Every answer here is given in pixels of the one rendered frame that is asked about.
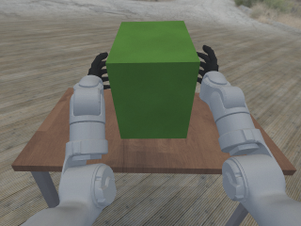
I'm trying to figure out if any right robot hand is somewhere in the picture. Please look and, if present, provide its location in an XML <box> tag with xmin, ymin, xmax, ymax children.
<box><xmin>197</xmin><ymin>44</ymin><xmax>219</xmax><ymax>84</ymax></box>

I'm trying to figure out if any left robot upper arm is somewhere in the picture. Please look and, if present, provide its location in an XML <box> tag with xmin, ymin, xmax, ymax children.
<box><xmin>21</xmin><ymin>163</ymin><xmax>117</xmax><ymax>226</ymax></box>

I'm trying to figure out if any carton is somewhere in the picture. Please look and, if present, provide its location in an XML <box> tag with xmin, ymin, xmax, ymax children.
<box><xmin>105</xmin><ymin>21</ymin><xmax>200</xmax><ymax>139</ymax></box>

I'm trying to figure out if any right robot upper arm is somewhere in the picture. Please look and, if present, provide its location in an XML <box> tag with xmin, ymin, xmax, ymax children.
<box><xmin>222</xmin><ymin>153</ymin><xmax>301</xmax><ymax>226</ymax></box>

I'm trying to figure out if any left robot forearm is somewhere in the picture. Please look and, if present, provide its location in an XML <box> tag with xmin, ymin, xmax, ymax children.
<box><xmin>58</xmin><ymin>74</ymin><xmax>108</xmax><ymax>198</ymax></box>

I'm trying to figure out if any left robot hand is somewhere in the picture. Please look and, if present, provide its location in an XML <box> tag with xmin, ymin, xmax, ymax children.
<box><xmin>87</xmin><ymin>52</ymin><xmax>111</xmax><ymax>89</ymax></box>

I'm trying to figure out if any right robot forearm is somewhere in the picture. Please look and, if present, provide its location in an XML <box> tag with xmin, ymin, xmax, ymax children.
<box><xmin>199</xmin><ymin>71</ymin><xmax>286</xmax><ymax>190</ymax></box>

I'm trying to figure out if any table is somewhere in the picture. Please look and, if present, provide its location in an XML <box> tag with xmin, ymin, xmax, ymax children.
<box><xmin>11</xmin><ymin>88</ymin><xmax>296</xmax><ymax>226</ymax></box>

